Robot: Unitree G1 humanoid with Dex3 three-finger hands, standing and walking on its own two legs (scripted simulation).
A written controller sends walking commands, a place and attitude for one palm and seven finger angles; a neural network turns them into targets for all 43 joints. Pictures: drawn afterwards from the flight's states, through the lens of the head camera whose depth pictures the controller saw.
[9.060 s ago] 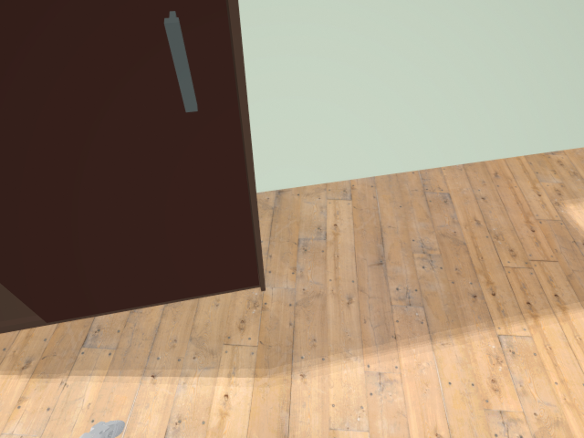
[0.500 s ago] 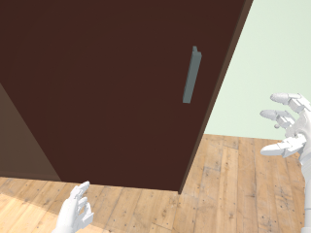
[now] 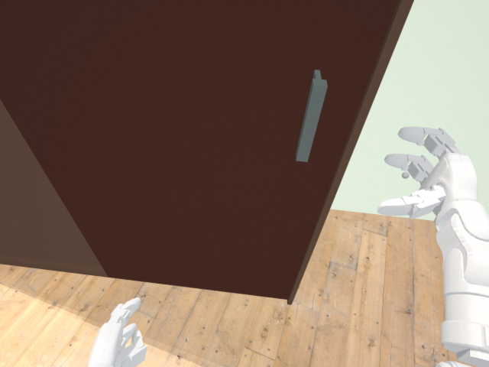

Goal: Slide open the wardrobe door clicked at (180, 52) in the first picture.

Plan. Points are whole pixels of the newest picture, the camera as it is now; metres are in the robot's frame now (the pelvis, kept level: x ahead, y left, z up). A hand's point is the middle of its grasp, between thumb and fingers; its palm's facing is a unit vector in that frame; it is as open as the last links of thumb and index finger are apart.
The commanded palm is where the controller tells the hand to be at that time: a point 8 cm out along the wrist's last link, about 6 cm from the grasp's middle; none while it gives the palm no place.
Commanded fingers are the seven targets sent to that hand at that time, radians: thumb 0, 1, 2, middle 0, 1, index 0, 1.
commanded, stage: move the hooked fingers beside the handle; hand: right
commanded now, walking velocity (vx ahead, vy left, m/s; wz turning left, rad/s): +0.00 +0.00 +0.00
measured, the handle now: (309, 117) +0.52 -0.09 +0.17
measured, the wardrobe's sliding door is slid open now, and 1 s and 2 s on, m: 0.00 0.00 0.00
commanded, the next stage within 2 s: feel for the door with the fingertips in 1.66 s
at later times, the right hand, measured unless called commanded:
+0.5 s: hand (365, 148) +0.43 -0.18 +0.18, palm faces +0.09 +1.00 +0.01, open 14.0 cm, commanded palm +0.40 -0.22 +0.17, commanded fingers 0.00 0.50 -0.30 0.30 1.20 0.30 1.20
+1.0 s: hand (343, 133) +0.47 -0.15 +0.17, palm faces +0.10 +1.00 +0.01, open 13.8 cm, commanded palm +0.44 -0.20 +0.17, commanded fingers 0.00 0.50 -0.30 0.30 1.20 0.30 1.20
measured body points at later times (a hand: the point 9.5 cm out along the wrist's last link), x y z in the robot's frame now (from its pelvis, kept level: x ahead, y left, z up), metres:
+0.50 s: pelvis +0.00 +0.00 +0.00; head +0.01 +0.00 +0.45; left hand +0.13 +0.24 -0.10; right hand +0.41 -0.23 +0.18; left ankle +0.01 +0.12 -0.74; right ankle -0.02 -0.11 -0.74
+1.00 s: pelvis +0.00 +0.00 +0.00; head +0.03 +0.01 +0.45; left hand +0.06 +0.26 -0.12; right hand +0.46 -0.20 +0.17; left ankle +0.01 +0.12 -0.74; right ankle -0.02 -0.11 -0.74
